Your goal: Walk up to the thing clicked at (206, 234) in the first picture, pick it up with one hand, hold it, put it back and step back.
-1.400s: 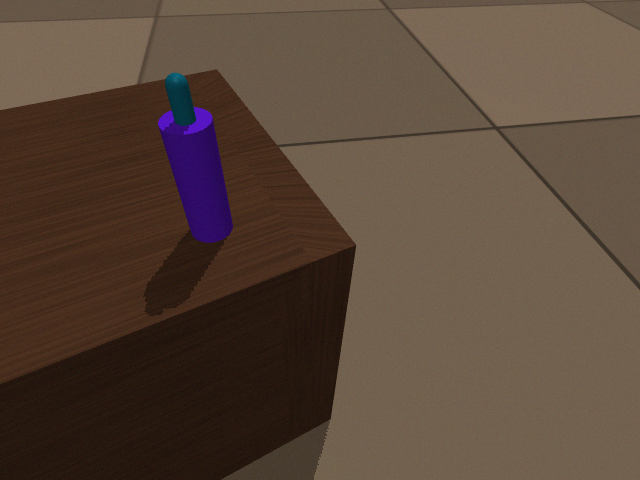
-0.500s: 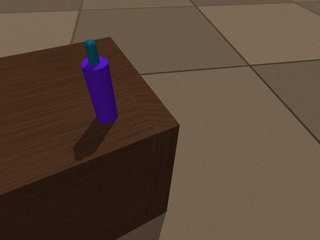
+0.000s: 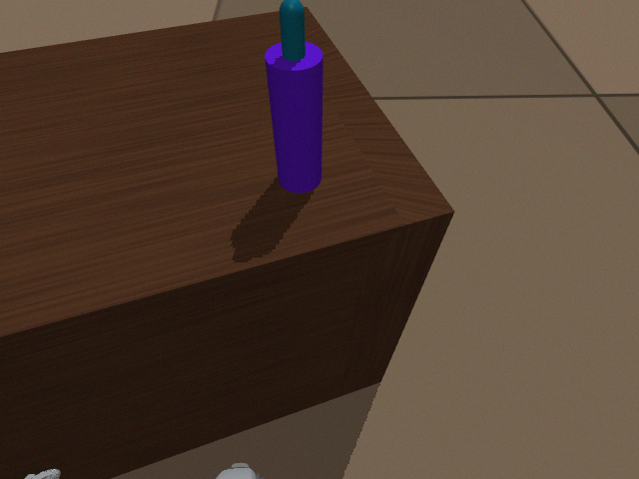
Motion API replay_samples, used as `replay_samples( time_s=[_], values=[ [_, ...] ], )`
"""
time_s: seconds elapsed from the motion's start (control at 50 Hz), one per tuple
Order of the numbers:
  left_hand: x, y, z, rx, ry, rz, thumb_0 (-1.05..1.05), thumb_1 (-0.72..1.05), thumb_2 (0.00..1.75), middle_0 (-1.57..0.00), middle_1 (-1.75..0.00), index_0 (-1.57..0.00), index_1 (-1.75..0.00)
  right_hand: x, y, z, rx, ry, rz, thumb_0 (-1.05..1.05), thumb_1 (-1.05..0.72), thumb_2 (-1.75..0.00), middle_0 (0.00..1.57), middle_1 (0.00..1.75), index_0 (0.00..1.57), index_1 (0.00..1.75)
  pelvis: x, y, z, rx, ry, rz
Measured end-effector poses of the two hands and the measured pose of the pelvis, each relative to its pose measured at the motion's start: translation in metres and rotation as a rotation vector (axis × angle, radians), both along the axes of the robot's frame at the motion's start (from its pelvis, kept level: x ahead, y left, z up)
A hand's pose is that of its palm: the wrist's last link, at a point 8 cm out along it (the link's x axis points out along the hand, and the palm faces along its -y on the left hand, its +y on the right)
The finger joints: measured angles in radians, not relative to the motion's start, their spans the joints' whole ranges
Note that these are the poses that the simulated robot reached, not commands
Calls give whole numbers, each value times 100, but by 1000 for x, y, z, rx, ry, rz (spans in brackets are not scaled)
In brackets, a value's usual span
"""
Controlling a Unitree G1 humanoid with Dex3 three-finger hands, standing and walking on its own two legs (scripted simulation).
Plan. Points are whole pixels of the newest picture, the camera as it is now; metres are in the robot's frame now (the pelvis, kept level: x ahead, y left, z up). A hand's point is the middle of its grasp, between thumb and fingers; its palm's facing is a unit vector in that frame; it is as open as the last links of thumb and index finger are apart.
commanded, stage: walk up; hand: right
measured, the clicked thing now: (296, 106) +0.54 +0.01 +0.16
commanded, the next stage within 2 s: stand in 1.98 s
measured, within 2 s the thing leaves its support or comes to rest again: neither
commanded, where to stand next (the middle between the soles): +0.07 +0.04 m, yaw +16 degrees
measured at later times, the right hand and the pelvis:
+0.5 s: hand (449, 458) +0.18 -0.18 -0.15, palm faces -0.24 +0.88 -0.40, open 7.4 cm; pelvis +0.01 +0.05 -0.01, yaw +12 degrees
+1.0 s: hand (436, 458) +0.18 -0.16 -0.14, palm faces -0.30 +0.88 -0.37, open 7.4 cm; pelvis -0.01 +0.05 +0.00, yaw +17 degrees
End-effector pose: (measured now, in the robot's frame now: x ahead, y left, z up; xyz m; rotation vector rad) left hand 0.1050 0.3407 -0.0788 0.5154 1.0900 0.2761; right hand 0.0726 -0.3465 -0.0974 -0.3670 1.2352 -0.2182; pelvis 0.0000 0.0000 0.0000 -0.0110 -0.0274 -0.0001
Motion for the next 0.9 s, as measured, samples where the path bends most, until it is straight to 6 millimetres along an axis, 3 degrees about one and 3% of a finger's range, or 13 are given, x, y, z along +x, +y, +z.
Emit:
replay_samples(
  time_s=[0.1,0.16,0.28,0.42,0.5,0.58,0.66,0.76,0.9],
  values=[
    [-14,61,-22,8,-8,66,1,90,90,-20,-30,-21,-30,16,41,-12,-38,-35,37,0,-90,-90,20,30,20,30,4,39,-24,30,-10,44],
    [-22,73,-27,-13,2,114,1,90,90,-20,-30,-20,-30,19,69,-12,-19,-26,70,0,-90,-90,20,30,20,30,6,48,-21,13,-7,86],
    [-49,61,-31,-96,27,167,1,91,90,-20,-30,-20,-30,38,104,-13,6,-39,146,0,-90,-90,21,30,20,31,12,57,-13,8,1,134],
    [-89,31,-41,-142,57,245,1,90,90,-20,-30,-20,-30,83,111,-25,11,-102,229,0,-90,-90,21,30,20,31,13,49,-19,-6,-5,187],
    [-109,18,-36,-180,69,292,1,90,90,-20,-30,-21,-30,108,119,-15,4,-127,278,0,-90,-90,21,30,20,31,12,51,-9,22,-6,214],
    [-122,18,-33,-195,74,305,1,90,90,-20,-30,-21,-30,124,128,-4,-2,-158,325,0,-90,-90,20,30,20,30,10,58,-4,30,6,236],
    [-132,32,-45,-201,62,334,1,90,90,-20,-30,-21,-30,130,139,-2,-28,-183,360,0,-90,-90,20,30,20,30,6,66,-12,42,-1,259],
    [-133,41,-46,-207,49,376,1,90,90,-20,-30,-20,-30,122,151,5,-20,-189,384,0,-90,-90,20,30,20,30,2,67,-8,16,-18,281],
    [-135,37,-40,-182,15,366,1,91,90,-20,-30,-20,-30,117,146,0,13,-186,390,0,-90,-90,21,30,20,31,-6,53,-8,-2,-17,289]
  ],
)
